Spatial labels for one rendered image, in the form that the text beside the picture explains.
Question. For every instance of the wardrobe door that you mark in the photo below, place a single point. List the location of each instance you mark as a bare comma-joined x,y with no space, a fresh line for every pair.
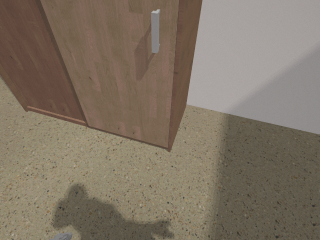
31,57
106,45

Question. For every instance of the handle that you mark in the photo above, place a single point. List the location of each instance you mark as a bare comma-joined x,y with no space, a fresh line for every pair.
155,19

